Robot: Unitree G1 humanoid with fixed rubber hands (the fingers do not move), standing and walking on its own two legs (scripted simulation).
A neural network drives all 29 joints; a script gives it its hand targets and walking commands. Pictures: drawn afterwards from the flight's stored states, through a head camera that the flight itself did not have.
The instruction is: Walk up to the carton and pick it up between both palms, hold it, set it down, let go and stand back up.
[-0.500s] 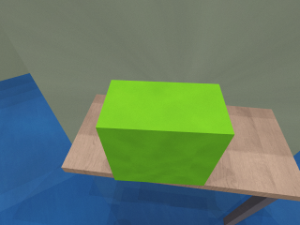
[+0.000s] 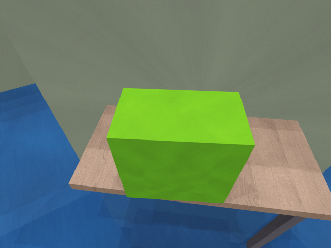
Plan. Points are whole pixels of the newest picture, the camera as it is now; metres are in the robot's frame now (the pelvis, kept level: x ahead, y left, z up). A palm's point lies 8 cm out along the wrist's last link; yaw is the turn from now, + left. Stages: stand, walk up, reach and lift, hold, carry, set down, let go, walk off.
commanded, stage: walk up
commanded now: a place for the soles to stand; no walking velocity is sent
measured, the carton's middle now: (177, 150) +0.37 -0.02 +0.02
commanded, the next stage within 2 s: reach and lift in 0.46 s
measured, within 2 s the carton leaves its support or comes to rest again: neither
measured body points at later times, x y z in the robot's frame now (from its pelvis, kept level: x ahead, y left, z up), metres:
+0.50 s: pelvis +0.00 +0.00 +0.00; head +0.01 +0.00 +0.45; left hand -0.01 +0.24 -0.16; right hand +0.00 -0.25 -0.16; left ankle -0.02 +0.13 -0.74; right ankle -0.01 -0.13 -0.74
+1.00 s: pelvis -0.03 -0.02 -0.01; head +0.03 -0.01 +0.43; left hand +0.10 +0.25 -0.12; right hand +0.12 -0.26 -0.12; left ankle -0.02 +0.13 -0.74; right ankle -0.01 -0.13 -0.74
